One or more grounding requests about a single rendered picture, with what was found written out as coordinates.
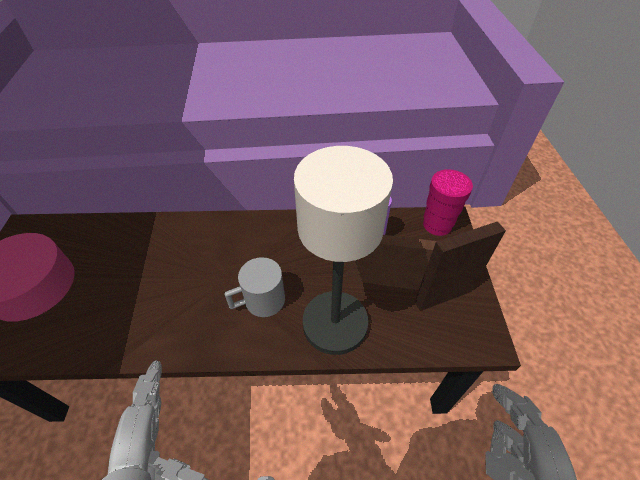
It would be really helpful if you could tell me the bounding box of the sofa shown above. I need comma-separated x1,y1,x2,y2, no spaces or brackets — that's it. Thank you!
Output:
0,0,564,231

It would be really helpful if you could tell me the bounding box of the right robot hand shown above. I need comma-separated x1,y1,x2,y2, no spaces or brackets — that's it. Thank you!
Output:
485,384,577,480

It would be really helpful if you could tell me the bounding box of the left robot hand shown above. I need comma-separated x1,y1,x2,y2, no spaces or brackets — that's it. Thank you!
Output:
108,360,209,480

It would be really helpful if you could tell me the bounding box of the coffee table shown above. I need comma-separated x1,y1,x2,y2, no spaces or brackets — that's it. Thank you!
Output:
0,206,521,422

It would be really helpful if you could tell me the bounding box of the desk lamp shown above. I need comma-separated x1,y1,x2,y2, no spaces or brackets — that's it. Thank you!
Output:
294,146,393,355

